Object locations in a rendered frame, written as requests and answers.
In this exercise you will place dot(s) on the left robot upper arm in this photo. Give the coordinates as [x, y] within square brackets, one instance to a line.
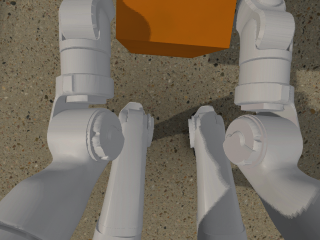
[49, 204]

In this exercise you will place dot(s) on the carton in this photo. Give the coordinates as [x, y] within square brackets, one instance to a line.
[175, 28]

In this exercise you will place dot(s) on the robot right forearm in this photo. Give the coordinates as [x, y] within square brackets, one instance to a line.
[266, 34]

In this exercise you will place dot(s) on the robot left forearm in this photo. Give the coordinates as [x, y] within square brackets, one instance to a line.
[85, 52]

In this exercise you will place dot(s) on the left robot shin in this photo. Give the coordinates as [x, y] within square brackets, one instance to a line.
[124, 112]

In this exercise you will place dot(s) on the right robot upper arm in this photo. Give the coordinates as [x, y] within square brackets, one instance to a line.
[267, 149]

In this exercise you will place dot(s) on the robot right thigh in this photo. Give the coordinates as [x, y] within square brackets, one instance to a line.
[218, 214]

